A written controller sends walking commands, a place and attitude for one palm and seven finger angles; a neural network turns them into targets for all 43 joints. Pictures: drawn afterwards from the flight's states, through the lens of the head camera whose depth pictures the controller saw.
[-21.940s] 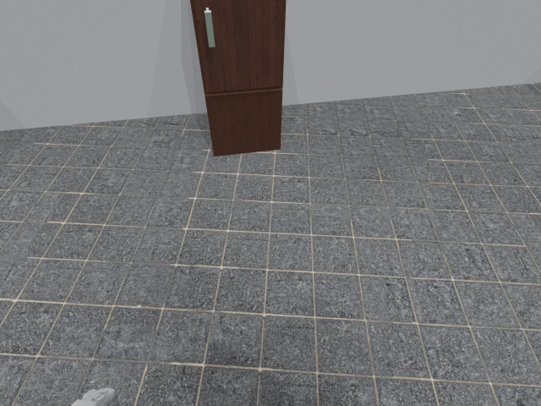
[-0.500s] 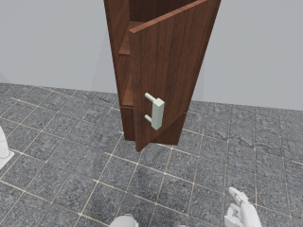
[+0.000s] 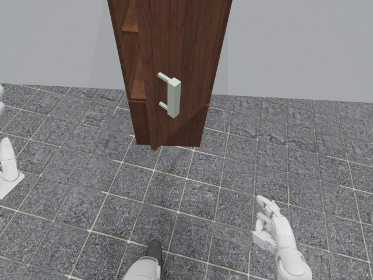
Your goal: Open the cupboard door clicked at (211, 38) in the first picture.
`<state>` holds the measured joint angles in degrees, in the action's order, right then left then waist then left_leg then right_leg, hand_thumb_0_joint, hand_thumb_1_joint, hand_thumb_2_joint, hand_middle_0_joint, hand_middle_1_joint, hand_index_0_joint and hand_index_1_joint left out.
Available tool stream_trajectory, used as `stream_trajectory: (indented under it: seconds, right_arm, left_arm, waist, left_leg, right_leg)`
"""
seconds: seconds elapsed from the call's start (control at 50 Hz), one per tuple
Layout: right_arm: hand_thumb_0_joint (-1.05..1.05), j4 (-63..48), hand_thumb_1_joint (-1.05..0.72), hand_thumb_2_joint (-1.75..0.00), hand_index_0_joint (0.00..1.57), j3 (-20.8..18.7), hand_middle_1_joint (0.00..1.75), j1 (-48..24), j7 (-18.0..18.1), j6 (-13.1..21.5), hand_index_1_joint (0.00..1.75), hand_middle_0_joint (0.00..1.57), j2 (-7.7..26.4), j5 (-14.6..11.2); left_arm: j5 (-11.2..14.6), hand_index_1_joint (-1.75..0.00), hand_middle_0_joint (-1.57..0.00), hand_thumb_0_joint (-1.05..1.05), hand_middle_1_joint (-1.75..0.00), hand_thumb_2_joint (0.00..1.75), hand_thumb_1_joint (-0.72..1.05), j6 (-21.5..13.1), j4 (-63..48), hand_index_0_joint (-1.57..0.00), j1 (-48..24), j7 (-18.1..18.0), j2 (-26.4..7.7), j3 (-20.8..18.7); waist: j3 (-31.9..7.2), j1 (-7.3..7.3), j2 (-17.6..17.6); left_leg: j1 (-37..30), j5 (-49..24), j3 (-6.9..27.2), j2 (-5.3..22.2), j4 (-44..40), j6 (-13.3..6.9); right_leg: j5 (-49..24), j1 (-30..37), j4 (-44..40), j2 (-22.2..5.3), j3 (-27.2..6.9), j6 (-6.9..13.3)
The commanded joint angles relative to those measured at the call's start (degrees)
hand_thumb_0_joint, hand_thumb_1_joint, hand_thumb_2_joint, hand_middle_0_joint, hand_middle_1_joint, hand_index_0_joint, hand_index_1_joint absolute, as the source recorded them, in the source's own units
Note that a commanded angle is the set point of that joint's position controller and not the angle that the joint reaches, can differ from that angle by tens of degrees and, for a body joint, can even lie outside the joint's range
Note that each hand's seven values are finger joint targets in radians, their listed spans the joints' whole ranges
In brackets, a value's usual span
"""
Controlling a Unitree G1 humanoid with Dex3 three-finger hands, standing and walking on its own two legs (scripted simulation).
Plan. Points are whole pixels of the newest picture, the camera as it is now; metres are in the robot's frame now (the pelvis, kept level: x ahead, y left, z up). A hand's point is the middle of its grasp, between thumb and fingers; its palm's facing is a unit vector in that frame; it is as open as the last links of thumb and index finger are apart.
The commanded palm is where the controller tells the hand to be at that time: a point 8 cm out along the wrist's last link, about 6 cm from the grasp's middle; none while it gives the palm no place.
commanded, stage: stop stepping back and stand still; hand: left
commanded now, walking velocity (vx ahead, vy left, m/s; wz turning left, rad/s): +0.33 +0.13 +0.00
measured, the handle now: (167, 95) +0.60 +0.11 -0.02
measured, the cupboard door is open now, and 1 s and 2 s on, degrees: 51 51 51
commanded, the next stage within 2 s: let the arm hang, fingers relaxed in 1.10 s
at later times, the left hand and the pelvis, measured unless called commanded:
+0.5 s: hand out of the picture +0.13 +0.23 +0.18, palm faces +0.38 -0.80 -0.46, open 7.4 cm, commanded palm +0.09 +0.28 +0.19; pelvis -0.05 -0.02 +0.01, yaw +0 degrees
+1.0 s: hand out of the picture +0.10 +0.28 +0.17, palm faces +0.44 -0.78 -0.44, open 7.4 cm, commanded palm +0.05 +0.31 +0.19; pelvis -0.08 +0.01 +0.02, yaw +1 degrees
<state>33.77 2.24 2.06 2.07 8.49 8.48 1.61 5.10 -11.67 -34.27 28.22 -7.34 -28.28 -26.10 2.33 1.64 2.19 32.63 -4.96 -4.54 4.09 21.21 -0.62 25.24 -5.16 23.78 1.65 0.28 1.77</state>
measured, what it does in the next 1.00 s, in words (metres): steps on the spot: left foot, then left foot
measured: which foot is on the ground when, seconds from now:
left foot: down 0.00-0.00, up 0.02-0.14, down 0.16-0.36, up 0.38-0.54, down 0.56-1.00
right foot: down 0.00-1.00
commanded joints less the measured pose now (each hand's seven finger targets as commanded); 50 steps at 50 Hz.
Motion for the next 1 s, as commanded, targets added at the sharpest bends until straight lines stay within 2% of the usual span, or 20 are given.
stream_trajectory:
  seconds: [0.0,0.02,0.04,0.1,0.14,0.18,0.22,0.28,0.3,0.32,0.34,0.36,0.4,0.44,0.48,0.52,0.56,0.6,0.78,0.98]
  right_arm:
    - [0.0,-7.13,-0.9,-0.9,0.2,-3.01,0.3,1.52,1.01,-0.08,0.3,0.2,8.47,-0.77]
    - [0.0,-7.15,-0.9,-0.9,0.2,-3.33,0.3,2.59,1.16,-0.2,0.3,0.2,8.24,-2.11]
    - [0.0,-7.86,-0.9,-0.9,0.2,-3.25,0.3,1.84,1.37,-0.13,0.3,0.2,8.27,-2.52]
    - [0.0,-5.54,-0.9,-0.9,0.2,-2.82,0.3,4.38,3.09,0.05,0.3,0.2,9.28,-2.12]
    - [0.0,-4.42,-0.9,-0.9,0.2,-3.91,0.3,5.87,3.84,1.09,0.3,0.2,12.3,-2.11]
    - [0.0,-4.51,-0.9,-0.9,0.2,-4.18,0.3,8.1,3.57,1.96,0.3,0.2,13.15,-1.92]
    - [0.0,-3.82,-0.9,-0.9,0.2,-4.18,0.3,8.42,3.37,2.8,0.3,0.2,12.11,-0.96]
    - [0.0,-5.4,-0.9,-0.9,0.2,-4.23,0.3,5.89,2.95,2.92,0.3,0.2,11.86,-1.59]
    - [0.0,-6.24,-0.9,-0.9,0.2,-4.21,0.3,5.47,2.79,2.67,0.3,0.2,11.64,-1.66]
    - [0.0,-6.72,-0.9,-0.9,0.2,-4.38,0.3,5.26,2.58,2.09,0.3,0.2,11.06,-1.42]
    - [0.0,-6.24,-0.9,-0.9,0.2,-4.8,0.3,5.5,2.13,1.47,0.3,0.2,10.96,-1.32]
    - [0.0,-5.21,-0.9,-0.9,0.2,-5.48,0.3,6.09,2.17,0.97,0.3,0.2,10.85,-1.84]
    - [0.0,-4.12,-0.9,-0.9,0.2,-4.66,0.3,7.01,2.54,1.15,0.3,0.2,10.13,-1.59]
    - [0.0,-4.59,-0.9,-0.9,0.2,-3.77,0.3,6.21,3.32,1.42,0.3,0.2,8.89,-1.87]
    - [0.0,-3.37,-0.9,-0.9,0.2,-3.42,0.3,7.65,4.3,2.19,0.3,0.2,9.12,-1.65]
    - [0.0,-3.28,-0.9,-0.9,0.2,-4.24,0.3,7.81,4.38,3.07,0.3,0.2,10.98,-1.42]
    - [0.0,-4.57,-0.9,-0.9,0.2,-4.7,0.3,7.39,4.4,3.46,0.3,0.2,12.04,-2.11]
    - [0.0,-4.11,-0.9,-0.9,0.2,-3.84,0.3,7.92,3.95,3.62,0.3,0.2,10.79,-1.45]
    - [0.0,-6.52,-0.9,-0.9,0.2,-3.38,0.3,5.09,3.17,3.35,0.3,0.2,10.13,-1.18]
    - [0.0,-6.2,-0.9,-0.9,0.2,-3.54,0.3,5.16,3.51,2.71,0.3,0.2,10.47,-1.33]
  left_arm:
    - [0.41,-0.3,-0.2,0.0,-0.3,0.9,0.9,-4.6,-13.81,-0.2,6.93,-1.72,-15.4,-14.22]
    - [0.06,-0.3,-0.2,0.0,-0.3,0.9,0.9,-3.71,-11.86,-0.2,8.4,-1.16,-11.11,-10.77]
    - [-0.27,-0.3,-0.2,0.0,-0.3,0.9,0.9,-2.89,-10.64,-0.2,9.45,-1.39,-12.59,-13.02]
    - [-0.75,-0.3,-0.2,0.0,-0.3,0.9,0.9,-2.03,-4.8,-0.2,7.13,-2.25,-8.29,-9.18]
    - [-0.97,-0.3,-0.2,0.0,-0.3,0.9,0.9,-1.95,-2.04,-0.2,2.0,-1.82,-6.58,-5.56]
    - [-1.54,-0.3,-0.2,0.0,-0.3,0.9,0.9,-2.3,1.63,-0.2,-1.64,-2.07,-7.0,-4.86]
    - [-2.23,-0.3,-0.2,0.0,-0.3,0.9,0.9,-2.89,-1.32,-0.2,-2.78,-1.96,-7.34,-4.37]
    - [-2.56,-0.3,-0.2,0.0,-0.3,0.9,0.9,-2.75,-4.76,-0.2,0.64,-1.84,-5.86,-3.83]
    - [-2.7,-0.3,-0.2,0.0,-0.3,0.9,0.9,-2.77,-6.53,-0.2,2.62,-1.85,-6.44,-4.36]
    - [-2.76,-0.3,-0.2,0.0,-0.3,0.9,0.9,-2.96,-6.85,-0.2,4.78,-1.83,-7.31,-5.24]
    - [-2.54,-0.3,-0.2,0.0,-0.3,0.9,0.9,-3.1,-8.25,-0.2,5.56,-1.89,-9.75,-7.31]
    - [-2.25,-0.3,-0.2,0.0,-0.3,0.9,0.9,-2.97,-7.69,-0.2,5.16,-1.97,-7.78,-6.16]
    - [-2.71,-0.3,-0.2,0.0,-0.3,0.9,0.9,-3.66,-4.31,-0.2,4.23,-2.25,-7.8,-7.52]
    - [-3.37,-0.3,-0.2,0.0,-0.3,0.9,0.9,-4.29,-1.27,-0.2,0.35,-2.38,-7.49,-6.6]
    - [-3.51,-0.3,-0.2,0.0,-0.3,0.9,0.9,-4.51,3.67,-0.2,-0.94,-2.61,-5.16,-5.05]
    - [-3.3,-0.3,-0.2,0.0,-0.3,0.9,0.9,-4.73,3.56,-0.2,-3.1,-2.39,-4.26,-3.5]
    - [-2.98,-0.3,-0.2,0.0,-0.3,0.9,0.9,-4.61,1.87,-0.2,-4.01,-1.83,-4.29,-2.25]
    - [-3.49,-0.3,-0.2,0.0,-0.3,0.9,0.9,-4.23,-0.34,-0.2,-2.84,-1.37,-4.77,-2.53]
    - [-2.67,-0.3,-0.2,0.0,-0.3,0.9,0.9,-3.2,-3.89,-0.2,2.34,-1.83,-5.27,-4.76]
    - [-2.99,-0.3,-0.2,0.0,-0.3,0.9,0.9,-2.69,0.33,-0.2,-1.58,-1.57,-2.75,-1.42]
  waist:
    - [-12.82,0.11,3.59]
    - [-11.33,-0.77,9.09]
    - [-12.7,-0.99,10.4]
    - [-8.25,-3.51,-0.7]
    - [-7.23,-4.09,-9.07]
    - [-7.07,-2.91,-11.34]
    - [-7.57,-2.69,-10.99]
    - [-5.99,-1.47,-9.9]
    - [-5.44,-1.84,-8.24]
    - [-5.47,-2.15,-2.56]
    - [-5.61,-1.57,5.95]
    - [-0.55,-1.69,9.0]
    - [-0.46,-2.99,3.62]
    - [-0.32,-2.84,1.59]
    - [-0.15,-2.99,-1.84]
    - [-1.71,-2.05,-7.79]
    - [-4.12,-1.32,-4.99]
    - [-7.86,-2.16,-5.36]
    - [-6.01,-1.81,-6.62]
    - [-4.18,-2.18,-6.35]
  left_leg:
    - [-15.64,22.44,2.85,-2.88,28.51,1.9]
    - [-8.09,21.65,3.48,-4.37,30.33,1.39]
    - [-6.31,20.28,2.77,-3.65,29.17,1.2]
    - [-17.08,11.26,-0.07,-4.08,11.04,-0.18]
    - [-27.14,-0.29,5.7,0.45,6.59,-2.79]
    - [-27.07,-4.31,18.51,8.16,1.94,-7.31]
    - [-22.9,1.91,22.06,9.69,-3.26,-7.59]
    - [-8.63,30.62,13.32,4.92,-6.7,-4.06]
    - [-6.66,32.33,9.53,1.35,-2.37,-2.12]
    - [-8.5,29.35,5.53,-2.56,7.76,-0.28]
    - [-9.74,26.67,3.97,-5.26,21.6,1.36]
    - [-7.16,25.49,4.96,-5.15,33.13,1.82]
    - [-5.05,23.61,5.86,-2.65,33.51,1.55]
    - [-8.75,23.24,4.11,-1.23,19.8,0.92]
    - [-16.96,17.05,2.65,-2.31,6.61,-0.08]
    - [-22.01,10.25,7.52,1.41,1.54,-1.59]
    - [-22.99,7.21,9.72,3.68,2.22,-2.38]
    - [-23.32,-2.37,7.65,1.91,3.76,-2.05]
    - [-18.6,19.99,7.98,0.77,-1.96,-0.66]
    - [-20.1,22.93,7.69,0.49,-3.18,-0.23]
  right_leg:
    - [-18.82,-15.28,-11.35,-19.93,-10.87,7.74]
    - [-34.17,-6.89,-5.69,-15.49,-5.9,5.92]
    - [-38.64,-4.9,-3.11,-14.96,-5.47,4.99]
    - [-42.26,-6.98,1.8,-11.87,-0.99,1.69]
    - [-28.94,-14.52,9.38,-6.54,2.94,-2.74]
    - [-5.07,-18.3,15.01,-1.66,1.8,-4.06]
    - [3.96,-14.9,17.51,-1.63,0.72,-2.82]
    - [-0.02,-1.31,4.63,-2.06,2.05,-1.08]
    - [-0.79,-1.01,-0.11,-3.59,-0.12,0.15]
    - [4.33,-5.73,-6.88,-8.46,-7.23,2.56]
    - [14.66,-13.03,-14.95,-16.88,-18.91,6.02]
    - [13.11,-18.37,-17.34,-20.74,-22.03,8.45]
    - [-1.17,-16.27,-12.93,-17.84,-14.41,7.2]
    - [-11.69,-11.96,-8.16,-14.05,-7.33,5.02]
    - [-13.12,-12.6,-5.24,-10.18,-4.84,2.35]
    - [-13.15,-12.5,-1.65,-5.92,-3.6,-0.85]
    - [-15.12,-10.05,-1.85,-3.84,-3.55,-2.49]
    - [-25.15,-6.19,0.83,-3.86,-1.58,-2.2]
    - [-9.98,-6.5,-4.35,-3.33,-1.8,-1.53]
    - [-7.41,-9.17,-7.68,-2.81,-1.33,-1.77]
